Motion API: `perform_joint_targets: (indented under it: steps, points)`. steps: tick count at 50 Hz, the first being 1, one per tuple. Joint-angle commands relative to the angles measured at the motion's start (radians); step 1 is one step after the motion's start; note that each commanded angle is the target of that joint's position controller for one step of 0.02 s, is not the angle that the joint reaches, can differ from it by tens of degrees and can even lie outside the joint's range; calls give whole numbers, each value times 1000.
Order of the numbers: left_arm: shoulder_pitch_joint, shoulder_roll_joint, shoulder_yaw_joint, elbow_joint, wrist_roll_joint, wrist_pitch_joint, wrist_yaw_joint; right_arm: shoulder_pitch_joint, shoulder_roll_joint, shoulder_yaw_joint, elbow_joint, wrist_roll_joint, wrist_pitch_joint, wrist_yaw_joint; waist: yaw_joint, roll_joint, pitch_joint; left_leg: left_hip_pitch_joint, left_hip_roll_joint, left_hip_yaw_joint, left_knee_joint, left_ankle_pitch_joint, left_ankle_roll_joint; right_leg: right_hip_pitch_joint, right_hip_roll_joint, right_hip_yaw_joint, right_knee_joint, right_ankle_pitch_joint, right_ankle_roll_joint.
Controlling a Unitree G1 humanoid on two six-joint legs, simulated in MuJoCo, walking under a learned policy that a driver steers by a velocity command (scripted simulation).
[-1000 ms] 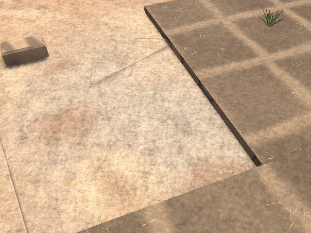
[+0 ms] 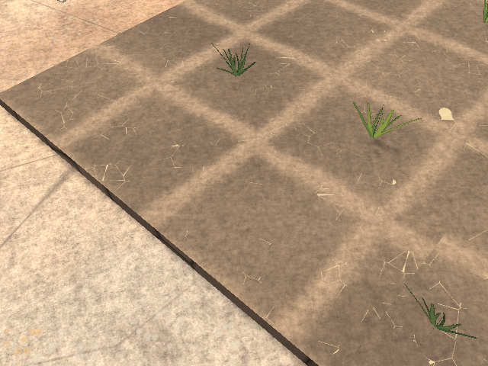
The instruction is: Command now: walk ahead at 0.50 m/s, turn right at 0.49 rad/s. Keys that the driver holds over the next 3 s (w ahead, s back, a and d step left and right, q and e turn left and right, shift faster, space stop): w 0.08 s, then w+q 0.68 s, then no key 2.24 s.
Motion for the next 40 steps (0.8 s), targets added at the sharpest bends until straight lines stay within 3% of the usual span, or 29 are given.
perform_joint_targets:
  steps: [1, 5, 9, 10, 11, 12, 13, 14, 15, 16, 17, 18, 19, 20, 21, 23, 24, 26, 27, 28, 29, 31, 32, 35, 36, 37, 38, 39, 40]
  points:
    - [-181, 135, 17, -140, 34, -44, 4, 123, -13, 11, -35, 0, 5, 10, -95, -32, -6, 230, -18, 21, -109, 389, 0, -345, -167, 157, -94, 111, -148]
    - [4, 133, 14, -76, 28, -23, -1, -10, -26, 29, -57, 24, 5, 30, 5, -39, 54, 180, -16, 39, -426, 645, -37, -242, -184, 231, 96, -114, -141]
    - [199, 116, -7, -18, -7, -10, 21, -173, -73, 19, -55, 2, 13, 35, 118, -59, 101, -134, 23, 4, -605, 618, -25, 120, -267, 395, 290, -116, -149]
    - [87, 171, 34, -45, -33, 30, 76, -156, -89, -17, -104, 113, 0, 40, 86, -137, 19, 51, 9, -24, -589, 544, 8, 17, -240, 311, 281, -32, -125]
    - [74, 182, 32, -37, -19, 51, 100, -138, -87, -17, -93, 123, 2, 44, 67, -133, 38, 107, 16, -21, -582, 537, 36, -16, -245, 307, 321, -31, -111]
    - [125, 94, -25, -28, 13, 20, 56, -116, -113, -3, -12, 2, 1, 34, 70, 29, 143, -8, 37, 42, -663, 612, 43, 64, -284, 370, 391, -34, -87]
    - [140, 113, -20, -22, 5, 20, 39, -101, -92, -13, -10, -12, 3, 28, 60, -13, 128, 59, 22, 81, -703, 579, 50, 53, -280, 348, 414, 48, -90]
    - [114, 134, -23, -24, 26, 21, 16, 3, -126, -27, 20, 18, -6, 23, -3, -4, 66, 300, -22, 133, -670, 563, 74, -34, -234, 284, 513, 191, -66]
    - [94, 141, -28, -32, 65, 15, -25, 305, -179, -62, 100, 51, -24, 19, -124, 30, -58, 690, -41, 144, -482, 612, 129, -219, -164, 171, 745, 340, -4]
    - [285, 52, -42, 11, 76, 25, -69, 526, -217, -67, 119, 57, 1, 44, -135, 327, -396, 1176, 144, -204, -366, 813, 420, -468, 25, -22, 1292, -322, 137]
    - [139, 135, -15, -45, -88, 10, 8, 513, -170, -77, 164, 177, 49, 55, -197, 181, -301, 1058, 301, -447, -476, 684, 413, -705, -45, -77, 1588, -601, 156]
    - [37, 125, -27, -143, -160, -8, 45, 481, -252, -99, 173, 183, 61, 37, -183, 231, -225, 1083, 366, -653, -611, 135, 455, -963, -80, -65, 1664, -489, 161]
    - [-181, 126, -18, -195, -125, -10, 75, 349, -112, -66, 135, 152, 67, 16, -194, -47, -35, 848, 285, -561, -709, -15, 340, -1021, -140, -97, 1607, -357, 147]
    - [-233, 111, -19, -239, -108, -11, 95, 278, -121, -55, 111, 107, 54, 0, -164, 3, -35, 737, 288, -578, -712, 33, 342, -992, -156, -68, 1587, -261, 143]
    - [-230, 77, -27, -262, -68, -6, 100, 230, -110, -42, 101, 87, 43, -2, -120, -52, -16, 579, 249, -543, -718, 83, 334, -940, -182, -58, 1592, -239, 138]
    - [-179, 23, -39, -290, -35, 8, 94, 142, -80, -27, 93, 90, 44, 4, -20, -18, 44, 282, 106, -340, -716, 33, 275, -819, -234, -48, 1380, -227, 112]
    - [-191, 9, -45, -314, -26, 12, 97, 140, -107, -37, 92, 89, 40, 7, -11, 25, 61, 213, 82, -323, -721, 137, 284, -824, -231, -65, 1379, -228, 114]
    - [-238, 36, -42, -359, -23, -1, 99, 162, -123, -47, 91, 92, 24, -8, 2, 9, 62, 180, 44, -290, -732, 221, 274, -849, -262, -49, 1212, -45, 131]
    - [-295, 96, -28, -389, -22, -10, 100, 145, -132, -50, 69, 108, 11, -20, -1, -3, 94, 105, -7, -227, -766, 237, 248, -753, -262, -44, 901, 102, 145]
    - [-355, 95, -27, -394, -1, -13, 102, 184, -127, -56, 68, 110, 11, -28, -55, -28, 56, 34, -63, -148, -780, 277, 223, -540, -231, -85, 660, 276, 161]
    - [-422, 50, -36, -410, -5, -13, 101, 247, -113, -57, 77, 119, 15, -30, -100, -24, 18, 5, -57, -146, -810, 289, 218, -370, -192, -104, 505, 378, 180]
    - [-512, 12, -44, -461, -63, 3, 95, 305, -135, -66, 102, 148, 34, -42, -123, 64, 19, 206, 24, -237, -840, 236, 218, -362, -171, -63, 281, 263, 200]
    - [-522, 40, -35, -462, -85, 8, 89, 305, -127, -67, 100, 144, 44, -48, -123, 72, 39, 328, 38, -265, -812, 215, 205, -386, -163, -45, 161, 262, 198]
    - [-437, 128, 16, -441, -74, -8, 72, 352, -112, -69, 85, 116, 62, -35, -89, 70, -55, 449, 45, -284, -632, 480, 158, -169, -110, -110, 97, 82, 131]
    - [-395, 139, 33, -421, -44, -13, 68, 456, -30, -53, 90, 138, 58, -25, -115, -18, -189, 218, -1, -221, -482, 593, 92, 197, -200, 13, 223, 125, 43]
    - [-245, 111, 55, -403, -39, -1, 71, 350, -62, -52, 54, 146, 51, -25, 10, -60, -308, 40, -70, -166, -298, 537, 40, 406, -269, 172, 195, -74, -20]
    - [-78, 161, 77, -375, -34, 13, 86, 208, -94, -56, -24, 135, 45, -20, 110, -205, -442, -80, -136, -124, -70, 317, 8, 560, -428, 396, 82, -309, -76]
    - [-77, 171, 79, -355, -24, 19, 100, 196, -97, -65, -48, 113, 46, -8, 75, -294, -464, -134, -122, -141, 121, -164, -1, 536, -556, 564, 11, -314, -128]
    - [-121, 140, 75, -352, -20, 27, 117, 142, -139, -86, -51, 110, 53, -3, 66, -198, -342, -160, -90, -108, 185, -156, -8, 403, -527, 500, 11, -244, -125]
Next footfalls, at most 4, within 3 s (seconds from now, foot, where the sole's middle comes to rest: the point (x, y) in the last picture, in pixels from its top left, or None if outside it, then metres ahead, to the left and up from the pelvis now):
0.28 left None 0.33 0.16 -0.90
0.70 right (281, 321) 0.67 -0.02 -0.84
1.02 left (191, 354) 0.58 0.24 -0.90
1.28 right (269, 312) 0.70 0.01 -0.84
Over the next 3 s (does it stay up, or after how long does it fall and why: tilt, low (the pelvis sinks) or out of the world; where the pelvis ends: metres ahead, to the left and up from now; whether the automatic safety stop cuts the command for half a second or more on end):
stays up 0.59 0.14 -0.11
